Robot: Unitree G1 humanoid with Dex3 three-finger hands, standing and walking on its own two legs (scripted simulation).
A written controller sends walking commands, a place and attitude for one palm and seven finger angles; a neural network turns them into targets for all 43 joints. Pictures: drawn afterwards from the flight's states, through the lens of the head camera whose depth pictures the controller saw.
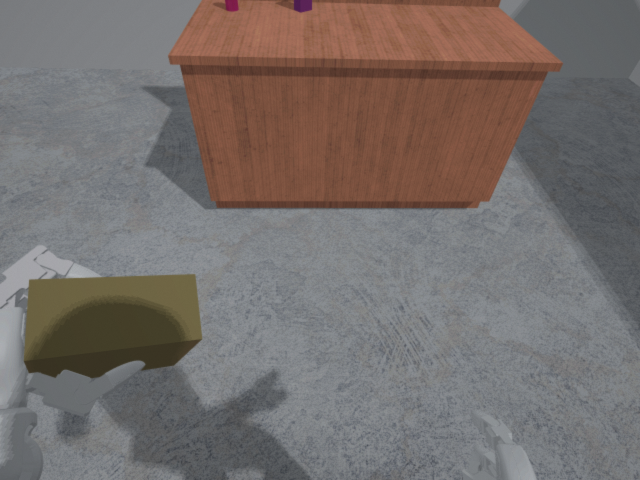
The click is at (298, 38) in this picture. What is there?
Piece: table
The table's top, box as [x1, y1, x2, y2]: [168, 0, 562, 71]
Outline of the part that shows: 168,55 170,64 558,71 562,64 562,62 498,7 312,2 311,10 300,13 293,9 293,2 238,0 239,9 237,11 227,11 225,9 224,0 202,0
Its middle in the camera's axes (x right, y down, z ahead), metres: +0.15 -0.81 +1.51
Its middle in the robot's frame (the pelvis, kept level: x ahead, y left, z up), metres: +1.68 -0.06 -0.04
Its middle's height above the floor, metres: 0.73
